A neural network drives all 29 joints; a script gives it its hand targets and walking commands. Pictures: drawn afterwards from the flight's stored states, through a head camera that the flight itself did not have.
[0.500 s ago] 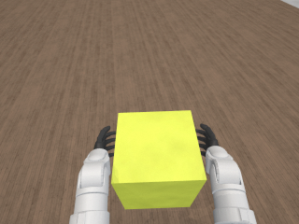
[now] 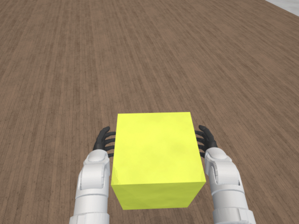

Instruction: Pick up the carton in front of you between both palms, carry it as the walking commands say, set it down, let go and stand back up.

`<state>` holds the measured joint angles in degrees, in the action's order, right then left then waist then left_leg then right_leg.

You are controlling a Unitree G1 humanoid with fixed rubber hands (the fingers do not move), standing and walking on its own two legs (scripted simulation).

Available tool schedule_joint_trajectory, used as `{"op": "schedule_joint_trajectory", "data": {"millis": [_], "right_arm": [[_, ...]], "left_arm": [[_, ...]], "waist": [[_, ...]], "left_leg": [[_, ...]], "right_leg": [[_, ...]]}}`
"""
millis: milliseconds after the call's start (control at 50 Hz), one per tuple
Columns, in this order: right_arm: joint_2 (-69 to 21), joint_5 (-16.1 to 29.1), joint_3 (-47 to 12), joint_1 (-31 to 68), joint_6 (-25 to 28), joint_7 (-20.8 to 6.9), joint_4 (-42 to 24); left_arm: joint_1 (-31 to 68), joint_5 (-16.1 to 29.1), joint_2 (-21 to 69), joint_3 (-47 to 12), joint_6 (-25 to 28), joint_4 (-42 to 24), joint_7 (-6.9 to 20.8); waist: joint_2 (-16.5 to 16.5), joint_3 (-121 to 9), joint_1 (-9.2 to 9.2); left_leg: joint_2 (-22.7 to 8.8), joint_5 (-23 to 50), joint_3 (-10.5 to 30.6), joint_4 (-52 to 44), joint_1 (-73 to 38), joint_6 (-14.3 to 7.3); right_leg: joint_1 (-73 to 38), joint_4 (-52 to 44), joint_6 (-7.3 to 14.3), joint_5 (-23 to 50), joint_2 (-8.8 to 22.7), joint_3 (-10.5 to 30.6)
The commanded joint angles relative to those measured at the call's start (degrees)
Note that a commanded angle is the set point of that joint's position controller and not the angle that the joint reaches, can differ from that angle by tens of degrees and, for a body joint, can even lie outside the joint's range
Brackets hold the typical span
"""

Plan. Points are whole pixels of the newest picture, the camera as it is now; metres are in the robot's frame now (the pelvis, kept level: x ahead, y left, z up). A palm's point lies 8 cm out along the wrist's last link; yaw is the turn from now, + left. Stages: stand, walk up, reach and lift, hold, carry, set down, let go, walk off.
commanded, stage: hold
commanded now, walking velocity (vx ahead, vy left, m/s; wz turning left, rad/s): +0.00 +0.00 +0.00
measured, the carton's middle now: (154, 163) +0.29 +0.00 -0.05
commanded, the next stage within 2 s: set down in 0.26 s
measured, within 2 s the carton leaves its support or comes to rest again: neither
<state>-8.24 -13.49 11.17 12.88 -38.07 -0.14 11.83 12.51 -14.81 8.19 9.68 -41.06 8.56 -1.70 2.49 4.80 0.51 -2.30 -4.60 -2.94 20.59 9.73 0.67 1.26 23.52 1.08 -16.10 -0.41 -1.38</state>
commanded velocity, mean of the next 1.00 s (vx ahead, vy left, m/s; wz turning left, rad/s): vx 0.00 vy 0.00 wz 0.00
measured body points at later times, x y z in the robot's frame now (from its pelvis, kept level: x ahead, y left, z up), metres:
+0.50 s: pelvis -0.01 +0.04 -0.01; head -0.02 +0.06 +0.44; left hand +0.32 +0.17 +0.01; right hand +0.30 -0.13 +0.02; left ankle +0.08 +0.13 -0.74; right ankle -0.03 -0.10 -0.74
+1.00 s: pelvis -0.05 +0.02 -0.11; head +0.17 +0.04 +0.29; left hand +0.36 +0.18 -0.19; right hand +0.37 -0.12 -0.18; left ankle +0.08 +0.13 -0.74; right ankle -0.03 -0.11 -0.74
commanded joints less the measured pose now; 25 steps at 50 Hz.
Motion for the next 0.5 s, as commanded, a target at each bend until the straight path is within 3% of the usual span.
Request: {"op": "schedule_joint_trajectory", "data": {"millis": [0,160,300,380,480], "right_arm": [[-49.6,12.4,-30.5,27.6,2.5,-11.9,-2.9],[-50.4,11.3,-28.7,28.3,3.1,-12.1,-0.4],[-51.0,10.7,-27.2,31.9,3.8,-13.3,1.3],[-49.3,7.6,-21.6,38.5,6.1,-15.3,8.2],[-45.3,-0.6,-8.5,46.2,10.6,-16.0,21.0]], "left_arm": [[23.8,11.7,49.4,-29.9,2.9,-3.0,12.0],[27.1,12.7,50.6,-31.0,2.9,-1.9,13.3],[30.4,12.9,53.3,-30.6,3.0,0.5,14.0],[35.5,10.9,55.3,-24.8,4.3,7.8,14.0],[42.2,5.0,52.4,-11.5,8.0,19.8,12.9]], "waist": [[-0.7,-14.9,-2.16],[0.0,-13.5,-0.67],[-2.1,-14.4,-0.10],[-3.2,-13.3,-0.65],[-3.0,-11.7,-1.24]], "left_leg": [[8.0,7.6,6.1,3.0,-23.1,-1.4],[7.2,2.1,6.1,2.8,-25.8,-0.9],[6.2,-2.4,7.3,2.0,-26.6,-0.5],[5.3,-11.3,9.1,1.6,-24.3,-0.3],[4.6,-17.5,11.3,3.5,-18.2,-0.2]], "right_leg": [[16.6,-7.4,0.9,10.1,-2.1,8.6],[21.3,-9.3,2.8,1.2,-1.7,8.6],[23.5,-8.0,3.3,-2.3,-2.7,7.9],[25.7,-4.8,3.6,-6.8,-3.3,7.4],[29.1,1.5,3.6,-8.6,-4.3,7.2]]}}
